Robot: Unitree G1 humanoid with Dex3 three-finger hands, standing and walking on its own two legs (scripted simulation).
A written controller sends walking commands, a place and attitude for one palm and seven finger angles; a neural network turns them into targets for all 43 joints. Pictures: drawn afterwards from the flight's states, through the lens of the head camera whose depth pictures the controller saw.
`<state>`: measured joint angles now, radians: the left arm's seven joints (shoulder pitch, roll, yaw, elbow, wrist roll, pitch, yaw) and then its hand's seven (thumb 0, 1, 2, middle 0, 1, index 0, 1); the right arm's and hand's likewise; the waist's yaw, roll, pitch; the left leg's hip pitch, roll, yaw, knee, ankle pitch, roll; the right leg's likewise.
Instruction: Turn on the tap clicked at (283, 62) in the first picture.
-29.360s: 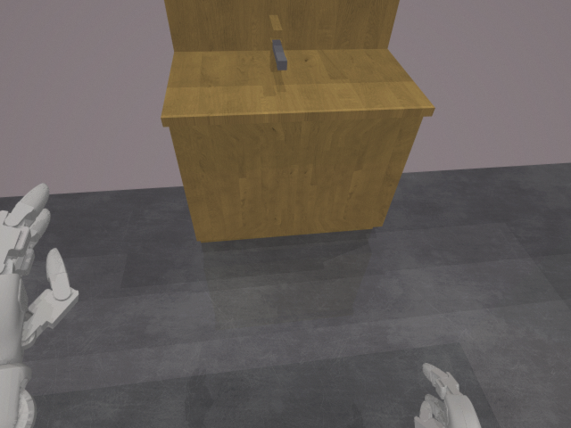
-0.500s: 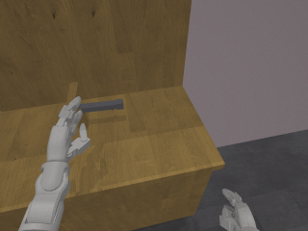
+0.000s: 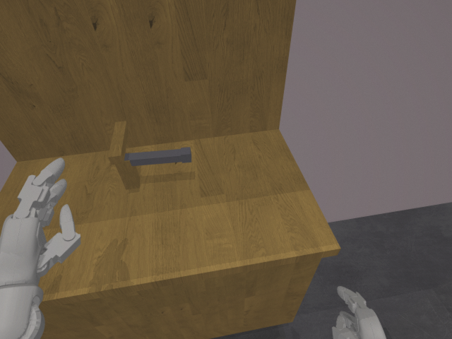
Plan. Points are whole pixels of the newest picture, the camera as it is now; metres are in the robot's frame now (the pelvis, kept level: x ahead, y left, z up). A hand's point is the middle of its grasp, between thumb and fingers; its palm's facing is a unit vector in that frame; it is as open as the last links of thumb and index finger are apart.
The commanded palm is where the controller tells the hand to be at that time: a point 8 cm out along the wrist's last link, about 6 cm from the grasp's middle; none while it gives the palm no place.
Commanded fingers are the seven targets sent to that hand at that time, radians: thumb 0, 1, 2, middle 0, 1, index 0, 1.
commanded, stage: draw the hand back beside the body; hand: left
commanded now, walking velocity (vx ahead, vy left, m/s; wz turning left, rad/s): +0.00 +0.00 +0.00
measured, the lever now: (186, 155) +0.53 +0.18 +0.01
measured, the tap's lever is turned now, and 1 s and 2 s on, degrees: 86 86 86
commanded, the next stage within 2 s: step back with the hand held close in 0.26 s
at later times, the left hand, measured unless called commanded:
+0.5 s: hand (65, 232) +0.20 +0.24 +0.17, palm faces +0.41 -0.83 -0.37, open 7.4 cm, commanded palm +0.15 +0.27 +0.17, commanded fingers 0.00 0.90 0.90 -0.20 -0.30 -0.20 -0.30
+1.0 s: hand (25, 280) +0.14 +0.27 +0.15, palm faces +0.39 -0.80 -0.46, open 7.4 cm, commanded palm +0.09 +0.31 +0.17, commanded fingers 0.00 0.90 0.90 -0.20 -0.30 -0.20 -0.30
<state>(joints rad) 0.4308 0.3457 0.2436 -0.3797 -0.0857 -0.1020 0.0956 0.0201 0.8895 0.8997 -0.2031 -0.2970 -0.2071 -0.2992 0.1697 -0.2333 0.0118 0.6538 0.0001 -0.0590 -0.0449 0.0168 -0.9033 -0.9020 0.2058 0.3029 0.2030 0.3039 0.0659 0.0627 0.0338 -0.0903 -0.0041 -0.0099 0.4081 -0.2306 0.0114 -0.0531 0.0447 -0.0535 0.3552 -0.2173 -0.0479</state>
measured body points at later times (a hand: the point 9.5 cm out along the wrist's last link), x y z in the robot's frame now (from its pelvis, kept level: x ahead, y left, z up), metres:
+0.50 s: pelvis -0.01 -0.01 +0.00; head -0.02 -0.02 +0.45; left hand +0.17 +0.29 +0.19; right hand +0.19 -0.22 -0.08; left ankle +0.00 +0.11 -0.74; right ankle -0.01 -0.09 -0.74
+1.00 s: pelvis -0.07 +0.03 -0.01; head -0.04 +0.02 +0.44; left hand +0.11 +0.31 +0.17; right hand +0.10 -0.21 -0.10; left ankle +0.00 +0.11 -0.74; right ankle -0.01 -0.09 -0.74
